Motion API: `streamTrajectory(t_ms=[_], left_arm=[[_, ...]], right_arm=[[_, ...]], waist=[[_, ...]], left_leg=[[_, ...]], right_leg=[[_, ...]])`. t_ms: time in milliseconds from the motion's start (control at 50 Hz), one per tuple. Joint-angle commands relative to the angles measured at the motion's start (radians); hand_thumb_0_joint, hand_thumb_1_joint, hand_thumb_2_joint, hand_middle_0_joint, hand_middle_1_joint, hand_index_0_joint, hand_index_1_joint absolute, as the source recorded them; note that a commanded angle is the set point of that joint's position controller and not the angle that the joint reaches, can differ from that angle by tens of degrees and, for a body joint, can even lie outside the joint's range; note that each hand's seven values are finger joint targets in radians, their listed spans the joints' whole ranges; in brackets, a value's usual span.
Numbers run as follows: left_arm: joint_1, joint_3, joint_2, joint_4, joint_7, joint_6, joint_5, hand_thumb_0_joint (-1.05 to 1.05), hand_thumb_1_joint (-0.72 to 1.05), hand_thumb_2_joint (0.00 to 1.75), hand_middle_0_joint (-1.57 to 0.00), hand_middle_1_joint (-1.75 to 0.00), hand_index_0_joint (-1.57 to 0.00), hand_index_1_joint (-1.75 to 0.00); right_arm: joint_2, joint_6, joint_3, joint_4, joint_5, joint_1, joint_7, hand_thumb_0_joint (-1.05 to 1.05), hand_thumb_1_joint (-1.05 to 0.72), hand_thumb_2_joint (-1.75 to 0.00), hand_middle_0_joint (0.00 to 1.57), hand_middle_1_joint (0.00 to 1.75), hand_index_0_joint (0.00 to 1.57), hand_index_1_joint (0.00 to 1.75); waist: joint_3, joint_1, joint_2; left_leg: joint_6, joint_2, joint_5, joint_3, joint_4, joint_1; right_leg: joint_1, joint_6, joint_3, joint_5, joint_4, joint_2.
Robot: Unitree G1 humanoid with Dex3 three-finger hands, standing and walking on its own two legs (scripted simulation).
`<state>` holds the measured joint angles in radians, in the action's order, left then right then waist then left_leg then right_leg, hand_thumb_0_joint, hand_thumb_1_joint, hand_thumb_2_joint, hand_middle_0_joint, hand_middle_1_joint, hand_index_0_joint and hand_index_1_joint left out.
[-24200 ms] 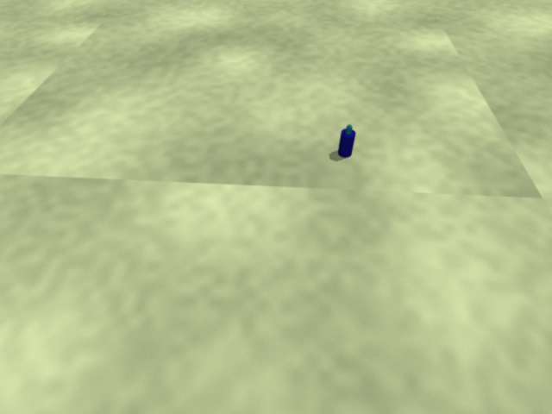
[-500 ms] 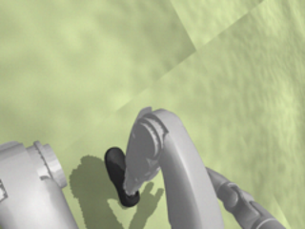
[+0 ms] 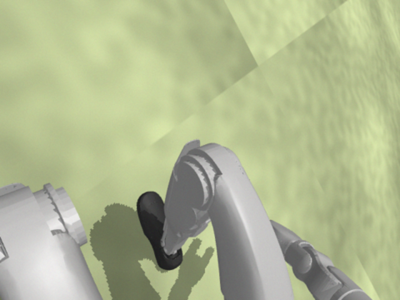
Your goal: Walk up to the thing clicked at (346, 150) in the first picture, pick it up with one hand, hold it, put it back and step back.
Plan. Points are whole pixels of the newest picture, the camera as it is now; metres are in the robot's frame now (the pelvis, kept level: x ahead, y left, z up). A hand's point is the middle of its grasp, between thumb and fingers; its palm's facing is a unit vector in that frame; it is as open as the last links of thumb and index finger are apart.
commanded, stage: withdraw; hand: left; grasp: from the side
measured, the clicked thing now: out of the picture +0.46 +0.30 -0.21
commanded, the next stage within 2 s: rise in 0.10 s
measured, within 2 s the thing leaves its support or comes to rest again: neither
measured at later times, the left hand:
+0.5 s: hand out of the picture +0.38 +0.42 -0.08, palm faces +0.36 -0.88 -0.32, open 17.3 cm
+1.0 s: hand out of the picture +0.26 +0.34 +0.12, palm faces +0.35 -0.82 -0.46, open 16.8 cm
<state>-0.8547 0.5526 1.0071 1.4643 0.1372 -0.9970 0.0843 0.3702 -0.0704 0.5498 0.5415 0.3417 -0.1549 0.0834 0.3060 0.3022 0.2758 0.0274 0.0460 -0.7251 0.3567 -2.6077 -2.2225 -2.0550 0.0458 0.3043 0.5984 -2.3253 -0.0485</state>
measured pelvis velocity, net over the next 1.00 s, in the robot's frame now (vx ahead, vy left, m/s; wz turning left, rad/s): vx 0.04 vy -0.02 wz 0.25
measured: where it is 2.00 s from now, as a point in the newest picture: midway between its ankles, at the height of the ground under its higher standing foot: (120, 273)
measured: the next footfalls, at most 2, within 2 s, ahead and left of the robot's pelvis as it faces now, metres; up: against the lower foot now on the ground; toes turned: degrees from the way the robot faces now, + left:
none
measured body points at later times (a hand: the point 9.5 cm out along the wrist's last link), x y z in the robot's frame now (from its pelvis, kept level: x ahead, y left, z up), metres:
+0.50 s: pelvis +0.01 -0.01 +0.03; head +0.21 +0.15 +0.40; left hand +0.36 +0.46 -0.06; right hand +0.17 -0.25 -0.04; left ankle +0.08 +0.12 -0.27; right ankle +0.14 -0.11 -0.27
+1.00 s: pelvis +0.04 -0.02 +0.23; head +0.21 +0.06 +0.64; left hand +0.24 +0.38 +0.15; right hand +0.29 -0.21 +0.11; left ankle +0.08 +0.12 -0.27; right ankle +0.14 -0.11 -0.27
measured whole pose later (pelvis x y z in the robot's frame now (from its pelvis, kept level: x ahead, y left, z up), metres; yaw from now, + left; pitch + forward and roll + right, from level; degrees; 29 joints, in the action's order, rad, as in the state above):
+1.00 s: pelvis +0.04 -0.02 +0.23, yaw +14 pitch +31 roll -4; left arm -0.07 0.26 0.44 0.42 -0.08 0.03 -0.03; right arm 0.24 -0.09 0.01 0.50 -0.05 0.08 -0.06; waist -0.16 0.05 0.00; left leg 0.00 0.05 -0.65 0.05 -1.78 -1.67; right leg -1.64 -0.02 0.08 0.63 -1.73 0.01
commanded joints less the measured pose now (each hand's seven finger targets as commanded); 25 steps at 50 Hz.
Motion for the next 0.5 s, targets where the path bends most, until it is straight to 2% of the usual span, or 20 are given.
streamTrajectory(t_ms=[0, 40, 60, 120, 140, 160, 180, 200, 220, 240, 260, 280, 340, 360, 380, 400, 420, 440, 460, 480], left_arm=[[-0.235, 0.095, 0.370, -0.297, 0.014, -0.026, 0.001, 0.00, -0.61, 0.02, -0.07, 0.00, -0.06, 0.00], [-0.181, 0.081, 0.328, -0.281, 0.040, 0.023, -0.010, 0.00, -0.61, 0.01, -0.08, 0.00, -0.07, -0.01], [-0.153, 0.057, 0.279, -0.257, 0.062, 0.051, -0.010, 0.00, -0.61, 0.01, -0.08, 0.00, -0.07, -0.01], [-0.080, -0.023, 0.122, -0.214, 0.127, 0.135, 0.027, 0.00, -0.61, 0.02, -0.07, -0.03, -0.07, -0.02], [-0.078, -0.043, 0.096, -0.222, 0.147, 0.156, 0.039, 0.00, -0.61, 0.01, -0.06, -0.02, -0.07, -0.01], [-0.035, -0.048, 0.061, -0.193, 0.163, 0.178, 0.055, 0.00, -0.61, 0.01, -0.05, -0.03, -0.07, -0.01], [-0.067, -0.029, 0.085, -0.271, 0.173, 0.184, 0.069, 0.00, -0.61, 0.01, -0.05, -0.03, -0.06, -0.01], [-0.059, -0.041, 0.058, -0.247, 0.185, 0.195, 0.082, 0.00, -0.53, 0.07, -0.05, 0.00, -0.04, -0.01], [0.011, -0.009, 0.186, -0.148, 0.125, 0.268, -0.088, 0.00, -0.55, 0.08, -0.08, -0.06, -0.07, -0.07], [-0.055, -0.029, 0.146, -0.217, 0.103, 0.294, -0.078, 0.00, -0.55, 0.09, -0.07, -0.07, -0.06, -0.07], [-0.089, -0.038, 0.119, -0.264, 0.099, 0.313, -0.077, 0.00, -0.56, 0.09, -0.08, -0.08, -0.07, -0.08], [-0.130, -0.012, 0.179, -0.346, 0.088, 0.329, -0.086, 0.00, -0.57, 0.09, -0.08, -0.08, -0.07, -0.08], [-0.194, 0.116, 0.429, -0.659, 0.036, 0.407, -0.135, 0.00, -0.59, 0.07, -0.11, -0.09, -0.10, -0.09], [-0.109, 0.127, 0.426, -0.709, 0.020, 0.446, -0.147, 0.00, -0.61, 0.08, -0.12, -0.09, -0.10, -0.10], [-0.025, 0.091, 0.359, -0.672, 0.009, 0.485, -0.154, 0.00, -0.53, 0.16, -0.08, -0.10, -0.08, -0.10], [-0.013, 0.042, 0.271, -0.626, -0.002, 0.517, -0.155, 0.00, -0.45, 0.16, -0.07, -0.08, -0.07, -0.09], [0.008, 0.039, 0.234, -0.638, -0.016, 0.543, -0.156, 0.00, -0.42, 0.13, -0.07, -0.08, -0.07, -0.08], [-0.052, 0.069, 0.279, -0.746, -0.032, 0.552, -0.156, 0.00, -0.47, 0.10, -0.06, -0.07, -0.06, -0.07], [0.015, 0.061, 0.250, -0.745, -0.042, 0.581, -0.162, 0.00, -0.48, 0.10, -0.06, -0.07, -0.06, -0.07], [0.089, 0.023, 0.177, -0.745, -0.047, 0.613, -0.161, 0.00, -0.44, 0.12, -0.07, -0.08, -0.07, -0.08]], right_arm=[[0.369, -0.036, -0.147, 0.009, -0.021, 0.111, -0.030, 0.00, -0.91, -0.90, 0.20, 0.30, 0.20, 0.30], [0.369, -0.044, -0.172, 0.001, -0.033, 0.122, -0.033, 0.00, -0.91, -0.90, 0.20, 0.30, 0.20, 0.30], [0.362, -0.045, -0.181, -0.002, -0.042, 0.123, -0.034, 0.00, -0.91, -0.90, 0.20, 0.30, 0.20, 0.30], [0.348, -0.039, -0.209, -0.014, -0.078, 0.153, -0.039, 0.00, -0.89, -0.90, 0.20, 0.30, 0.20, 0.30], [0.346, -0.036, -0.220, -0.011, -0.090, 0.164, -0.039, 0.00, -0.89, -0.90, 0.20, 0.30, 0.20, 0.30], [0.342, -0.032, -0.226, -0.021, -0.101, 0.166, -0.040, 0.00, -0.88, -0.90, 0.20, 0.30, 0.20, 0.30], [0.342, -0.027, -0.239, -0.017, -0.109, 0.176, -0.040, 0.00, -0.88, -0.89, 0.20, 0.30, 0.20, 0.30], [0.339, -0.022, -0.242, -0.021, -0.118, 0.180, -0.038, 0.00, -0.85, -0.90, 0.20, 0.30, 0.20, 0.30], [0.310, -0.037, -0.296, 0.011, -0.141, 0.216, -0.033, 0.00, -0.93, -0.92, 0.20, 0.30, 0.20, 0.30], [0.298, -0.045, -0.297, 0.003, -0.153, 0.226, -0.029, 0.00, -0.92, -0.91, 0.20, 0.30, 0.20, 0.30], [0.291, -0.047, -0.308, 0.010, -0.165, 0.241, -0.026, 0.00, -0.94, -0.92, 0.20, 0.30, 0.20, 0.30], [0.291, -0.054, -0.323, 0.012, -0.176, 0.253, -0.025, 0.00, -0.94, -0.92, 0.20, 0.30, 0.20, 0.30], [0.282, -0.069, -0.375, -0.028, -0.212, 0.287, -0.038, 0.00, -0.99, -0.93, 0.20, 0.30, 0.20, 0.30], [0.276, -0.075, -0.397, -0.046, -0.224, 0.290, -0.042, 0.00, -1.01, -0.94, 0.20, 0.30, 0.20, 0.30], [0.262, -0.081, -0.407, -0.043, -0.237, 0.288, -0.045, 0.00, -0.93, -0.90, 0.20, 0.30, 0.20, 0.30], [0.240, -0.085, -0.410, -0.028, -0.247, 0.293, -0.048, 0.00, -0.90, -0.90, 0.20, 0.30, 0.20, 0.30], [0.224, -0.087, -0.419, -0.018, -0.255, 0.306, -0.053, 0.00, -0.90, -0.90, 0.20, 0.30, 0.20, 0.30], [0.223, -0.087, -0.440, 0.000, -0.262, 0.324, -0.059, 0.00, -0.90, -0.90, 0.20, 0.30, 0.20, 0.30], [0.211, -0.090, -0.455, -0.010, -0.270, 0.335, -0.061, 0.00, -0.90, -0.90, 0.20, 0.30, 0.20, 0.30], [0.198, -0.090, -0.473, -0.023, -0.280, 0.336, -0.063, 0.00, -0.90, -0.90, 0.20, 0.30, 0.20, 0.30]], waist=[[-0.722, 0.042, -0.812], [-0.708, 0.037, -0.820], [-0.681, 0.045, -0.790], [-0.623, 0.064, -0.640], [-0.611, 0.064, -0.600], [-0.615, 0.059, -0.551], [-0.637, 0.042, -0.539], [-0.652, 0.044, -0.519], [-0.708, -0.029, -0.577], [-0.711, -0.006, -0.582], [-0.727, -0.003, -0.581], [-0.767, -0.026, -0.612], [-1.047, -0.132, -0.824], [-1.099, -0.159, -0.890], [-1.025, -0.160, -0.892], [-0.929, -0.136, -0.836], [-0.900, -0.137, -0.788], [-0.926, -0.160, -0.811], [-0.955, -0.169, -0.803], [-0.961, -0.187, -0.775]], left_leg=[[-0.070, 0.063, 0.295, -0.068, 0.379, 0.583], [-0.076, 0.066, 0.308, -0.071, 0.398, 0.591], [-0.073, 0.065, 0.285, -0.072, 0.403, 0.558], [-0.044, 0.054, 0.199, -0.090, 0.400, 0.422], [-0.037, 0.051, 0.171, -0.091, 0.399, 0.393], [-0.029, 0.048, 0.155, -0.090, 0.397, 0.370], [-0.025, 0.046, 0.152, -0.092, 0.390, 0.367], [-0.021, 0.041, 0.141, -0.092, 0.385, 0.360], [-0.033, 0.040, 0.159, -0.115, 0.438, 0.437], [-0.032, 0.044, 0.137, -0.113, 0.446, 0.414], [-0.029, 0.044, 0.122, -0.118, 0.447, 0.422], [-0.028, 0.040, 0.095, -0.128, 0.458, 0.431], [-0.035, 0.035, 0.166, -0.171, 0.510, 0.596], [-0.041, 0.035, 0.204, -0.184, 0.535, 0.650], [-0.042, 0.035, 0.188, -0.189, 0.567, 0.631], [-0.038, 0.032, 0.146, -0.191, 0.582, 0.568], [-0.035, 0.026, 0.136, -0.195, 0.590, 0.544], [-0.036, 0.024, 0.132, -0.204, 0.595, 0.558], [-0.034, 0.019, 0.130, -0.212, 0.605, 0.571], [-0.029, 0.016, 0.109, -0.227, 0.622, 0.563]], right_leg=[[0.261, -0.062, 0.013, -0.215, 0.121, -0.038], [0.226, -0.066, 0.014, -0.209, 0.115, -0.034], [0.207, -0.067, 0.017, -0.198, 0.117, -0.034], [0.210, -0.061, 0.016, -0.166, 0.153, -0.032], [0.199, -0.059, 0.014, -0.147, 0.163, -0.031], [0.206, -0.056, 0.016, -0.136, 0.170, -0.030], [0.202, -0.057, 0.011, -0.133, 0.169, -0.030], [0.210, -0.056, 0.010, -0.128, 0.173, -0.030], [0.182, -0.066, -0.019, -0.111, 0.189, -0.018], [0.169, -0.067, -0.016, -0.098, 0.185, -0.020], [0.154, -0.067, -0.021, -0.092, 0.187, -0.018], [0.158, -0.069, -0.033, -0.073, 0.193, -0.017], [0.232, -0.076, -0.084, -0.108, 0.182, -0.008], [0.227, -0.083, -0.100, -0.122, 0.179, -0.005], [0.185, -0.088, -0.109, -0.104, 0.182, -0.004], [0.139, -0.092, -0.111, -0.080, 0.192, -0.006], [0.132, -0.094, -0.114, -0.071, 0.214, -0.006], [0.131, -0.096, -0.122, -0.070, 0.220, -0.004], [0.144, -0.094, -0.127, -0.067, 0.236, -0.001], [0.151, -0.094, -0.136, -0.049, 0.257, 0.000]])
